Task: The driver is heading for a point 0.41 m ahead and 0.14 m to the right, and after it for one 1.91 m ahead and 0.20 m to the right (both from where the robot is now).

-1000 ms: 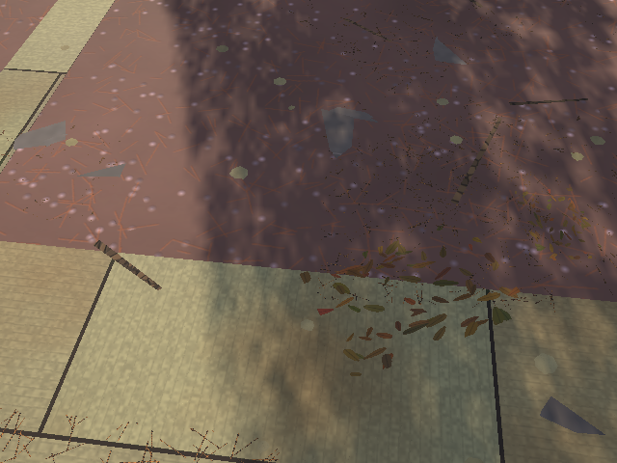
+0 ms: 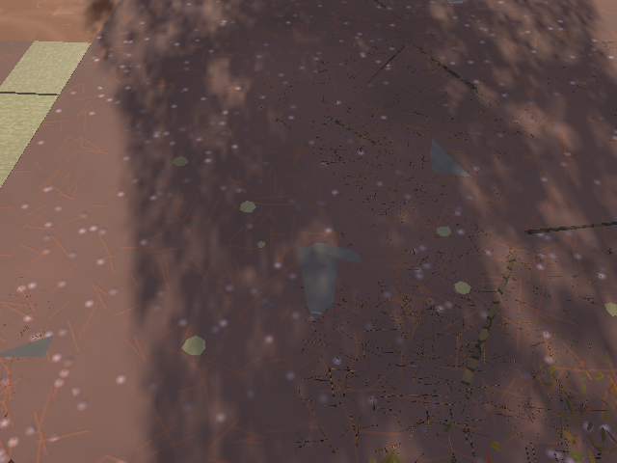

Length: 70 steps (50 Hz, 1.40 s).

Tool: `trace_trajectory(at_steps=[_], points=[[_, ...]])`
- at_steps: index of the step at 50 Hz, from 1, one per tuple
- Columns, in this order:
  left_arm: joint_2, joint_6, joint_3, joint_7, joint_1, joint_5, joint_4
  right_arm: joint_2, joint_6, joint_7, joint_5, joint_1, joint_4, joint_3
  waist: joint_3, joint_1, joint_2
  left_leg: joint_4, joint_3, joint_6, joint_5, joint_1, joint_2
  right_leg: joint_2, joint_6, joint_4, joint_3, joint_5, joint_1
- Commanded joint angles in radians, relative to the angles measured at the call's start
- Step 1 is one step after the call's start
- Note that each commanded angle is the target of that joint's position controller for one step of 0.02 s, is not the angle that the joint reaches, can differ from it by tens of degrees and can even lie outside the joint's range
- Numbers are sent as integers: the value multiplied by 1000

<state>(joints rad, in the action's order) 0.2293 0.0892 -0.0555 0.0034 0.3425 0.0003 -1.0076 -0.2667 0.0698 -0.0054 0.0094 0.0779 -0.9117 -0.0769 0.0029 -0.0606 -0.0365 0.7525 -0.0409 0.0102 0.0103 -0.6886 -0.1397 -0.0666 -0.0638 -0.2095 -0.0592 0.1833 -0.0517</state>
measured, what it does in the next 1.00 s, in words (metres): walks ahead, turning right: left foot, then right foot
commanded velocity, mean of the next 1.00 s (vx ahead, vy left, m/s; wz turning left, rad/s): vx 0.34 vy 0.00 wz -0.35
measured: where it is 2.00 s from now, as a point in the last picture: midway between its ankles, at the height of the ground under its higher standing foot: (339, 460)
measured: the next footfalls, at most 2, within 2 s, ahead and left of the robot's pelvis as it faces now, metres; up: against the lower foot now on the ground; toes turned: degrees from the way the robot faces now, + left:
left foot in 0.20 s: +0.31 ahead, +0.16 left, +0.00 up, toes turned +0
right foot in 0.72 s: +0.52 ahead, -0.12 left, +0.00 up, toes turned -20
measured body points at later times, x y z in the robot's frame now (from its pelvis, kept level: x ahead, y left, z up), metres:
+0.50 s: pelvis +0.28 +0.06 +0.00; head +0.30 +0.06 +0.45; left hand +0.45 +0.32 -0.12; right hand +0.27 -0.21 -0.14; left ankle +0.27 +0.16 -0.75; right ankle +0.37 -0.13 -0.67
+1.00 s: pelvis +0.44 -0.01 -0.01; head +0.48 -0.05 +0.44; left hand +0.67 +0.18 -0.12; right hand +0.47 -0.33 -0.14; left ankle +0.54 +0.14 -0.69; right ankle +0.48 -0.10 -0.75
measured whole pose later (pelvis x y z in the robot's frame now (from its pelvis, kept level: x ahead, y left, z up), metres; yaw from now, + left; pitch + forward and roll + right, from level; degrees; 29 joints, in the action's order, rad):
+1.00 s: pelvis +0.44 -0.01 -0.01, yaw -22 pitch +3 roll +1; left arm 0.25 0.01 -0.06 -0.01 0.14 -0.02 -0.78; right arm -0.29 0.00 -0.05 0.00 0.08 -0.87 -0.07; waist 0.05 -0.01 -0.03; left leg 0.94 -0.06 -0.06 -0.36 -0.56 -0.08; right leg -0.09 -0.09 -0.43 0.02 0.10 -0.37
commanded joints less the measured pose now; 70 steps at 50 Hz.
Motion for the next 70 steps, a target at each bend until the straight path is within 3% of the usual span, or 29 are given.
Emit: trace_trajectory(at_steps=[1, 6, 9, 10, 11, 12, 13, 14, 15, 18, 25, 30, 33, 35, 36, 37, 38, 39, 40, 42, 45, 54, 56, 58, 59, 60, 61, 63, 70], points=[[160, 10, -29, -10, 12, 9, 36, -29, 12, 11, 4, -104, 69, 4, 62, 0, 90, -127, 38, -3, 107, 34, 31, 252, -127, 105, 115, -195, -48], [173, -17, -37, -15, 77, 19, -2, -49, 29, 39, 11, -201, 123, 9, 94, -9, 96, -242, 25, 23, -2, 20, 58, 321, -122, 10, 158, -269, 104], [195, -29, -45, -19, 18, 23, 16, -118, 43, 38, 9, -22, 83, -21, -10, 105, 127, -293, 65, 59, -67, 314, 121, 296, -85, -176, 160, -546, 87], [164, -29, -34, -18, 6, 16, 29, -173, 46, 28, 0, 160, 33, -47, -134, 180, 108, -255, 40, 94, -37, 594, 89, 236, -54, -382, 126, -532, -27], [87, -21, -11, -15, 60, 2, 56, -260, 45, 18, -21, 315, 8, -68, -303, 192, -44, -236, -251, 187, -81, 985, -151, 117, 7, -745, 60, -210, -355], [17, -2, 10, -12, 138, 14, 49, -251, 37, 23, -14, 346, -2, -60, -433, 164, -256, -383, -619, 272, -233, 1139, -300, 16, 33, -985, 124, 413, -583], [133, 6, -22, -11, 60, 42, 53, -162, 36, 20, -7, 310, 3, -35, -325, 179, -162, -424, -564, 227, -340, 1048, -259, 76, 22, -1087, 201, 395, -667], [157, 9, -30, -13, -15, 53, 79, -126, 37, 16, -4, 225, 18, -23, -183, 161, -120, -453, -418, 186, -323, 896, -237, 123, 12, -1091, 168, 303, -709], [148, 5, -33, -19, -49, 46, 83, -98, 39, 16, -11, 153, 27, -14, -111, 131, -58, -494, -321, 168, -280, 751, -204, 166, 9, -1057, 154, 214, -670], [80, -35, -41, -19, -10, 41, 77, -49, 47, 19, -26, 74, 19, -4, -27, 55, -81, -590, -110, 147, -178, 534, -138, 221, 6, -974, 158, 106, -542], [68, -53, -45, -1, -157, 17, 157, -112, 41, -17, -34, 97, 1, -21, 58, 50, -18, -615, 156, 144, 143, 528, -106, 205, 42, -680, 127, -177, -625], [59, -58, -32, 37, -289, 4, 236, -164, 3, -44, -5, 146, -2, -33, 43, 91, -25, -502, 253, 125, 377, 626, -122, 148, 34, -467, 7, -212, -540], [121, -66, -55, 51, -218, 4, 254, -199, -22, -51, 23, 112, 17, -49, -14, 34, -62, -327, 254, 94, 597, 708, -145, 85, -14, -421, -33, -61, -441], [211, -58, -98, 39, -20, 7, 213, -182, -33, -47, 25, 101, 29, -45, -116, -69, 1, 13, 276, 20, 485, 650, -71, 21, -72, -255, -26, -222, -167], [315, -60, -119, 13, 2, 1, 217, -101, -27, -38, -26, 150, 54, -19, -191, -24, 211, 321, 276, -47, -120, 397, 15, 214, -138, -295, 241, -690, 76], [345, -61, -107, 6, -60, -18, 268, -45, -13, -21, -60, 245, 63, 1, -330, 72, 311, 631, 111, -103, -763, 154, 187, 421, -345, -336, 626, -1131, 280], [306, -61, -92, 23, -53, -21, 293, -104, -2, -7, -10, 245, 70, -5, -478, 23, 195, 714, -54, -94, -743, 96, 169, 467, -417, -235, 682, -886, 309], [246, -58, -78, 23, -110, -13, 304, -131, -2, -6, 28, 148, 87, -11, -352, 18, 115, 690, -37, -71, -642, 21, 129, 415, -357, -190, 581, -601, 199], [196, -57, -65, 16, -178, 7, 306, -130, -14, -19, 20, 106, 78, -14, -219, 39, 40, 598, -25, -64, -553, 9, 77, 352, -276, -166, 465, -442, 49], [148, -63, -46, 3, -234, 0, 311, -147, -52, -42, -6, 97, 65, -26, -130, 76, 70, 470, -21, -60, -478, 134, 43, 282, -215, -123, 361, -330, -187], [175, -53, -50, -6, -212, -24, 300, -109, -62, -50, -13, 127, 59, -21, -147, 90, 105, 354, -9, -64, -417, 210, 61, 255, -215, -106, 303, -421, -239], [144, -77, -25, -22, -221, -24, 275, -96, -66, -43, -5, 52, 57, -6, -95, 55, 158, -56, 7, -72, -322, 342, 75, 228, -160, -71, 308, 31, -248], [121, -82, -12, -21, -225, -13, 264, -80, -56, -31, -11, 92, 37, -1, -84, 89, 139, -263, 37, -46, -211, 450, 96, 205, -118, -118, 299, 52, -257], [91, -74, 0, -18, -160, -21, 244, -144, -47, -23, -38, 122, 31, -5, -88, 69, 40, -352, -83, 10, 7, 564, -23, 134, -28, -212, 245, 69, -304], [79, -66, -4, -12, -101, -21, 244, -199, -49, -24, -31, 73, 28, -17, -77, -10, -114, -328, -119, 65, 17, 527, -70, 45, 5, -244, 151, 104, -310], [86, -67, -3, -12, -153, -28, 243, -127, -48, -17, -26, 53, 24, -5, -78, 16, -135, -366, -124, 74, -179, 420, -53, 43, 25, -252, 127, 65, -207], [110, -72, -11, -12, -201, -22, 250, -98, -43, -13, -28, 45, 24, 3, -57, 34, -111, -379, -95, 42, -277, 377, -15, 51, 21, -258, 135, 27, -168], [120, -90, -16, -18, -221, -14, 247, -112, -31, -12, -27, 47, 20, 4, -27, 52, -74, -361, -46, -1, -268, 370, 28, 68, -3, -261, 159, -35, -168], [97, -84, -17, -16, -208, -9, 204, -99, -33, -28, -16, 103, -22, 11, -47, 76, 22, -297, -11, -1, -135, 455, 59, 83, -9, -262, 173, -165, -161]])
Keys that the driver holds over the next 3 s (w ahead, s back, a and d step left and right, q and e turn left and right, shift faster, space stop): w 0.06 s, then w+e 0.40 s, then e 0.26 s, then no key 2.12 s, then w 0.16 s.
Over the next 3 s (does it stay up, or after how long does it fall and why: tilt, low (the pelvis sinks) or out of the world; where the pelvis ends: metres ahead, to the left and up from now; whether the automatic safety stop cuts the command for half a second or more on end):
stays up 0.53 0.01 -0.02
